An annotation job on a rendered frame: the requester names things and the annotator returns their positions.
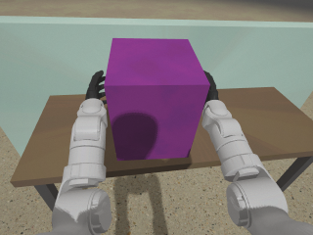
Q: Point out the robot right upper arm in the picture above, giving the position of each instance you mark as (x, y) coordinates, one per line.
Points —
(258, 205)

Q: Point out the table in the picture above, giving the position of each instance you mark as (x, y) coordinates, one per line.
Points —
(274, 128)

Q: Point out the left robot forearm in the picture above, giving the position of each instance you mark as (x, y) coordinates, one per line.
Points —
(85, 167)

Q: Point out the left robot hand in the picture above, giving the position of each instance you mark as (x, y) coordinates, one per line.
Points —
(94, 87)

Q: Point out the carton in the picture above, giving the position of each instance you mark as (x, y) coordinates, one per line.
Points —
(155, 90)

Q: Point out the right robot hand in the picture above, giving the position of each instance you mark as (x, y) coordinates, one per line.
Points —
(212, 92)

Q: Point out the right robot forearm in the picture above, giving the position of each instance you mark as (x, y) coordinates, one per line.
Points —
(238, 162)

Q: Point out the robot left upper arm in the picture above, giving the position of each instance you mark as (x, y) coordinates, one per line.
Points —
(81, 212)

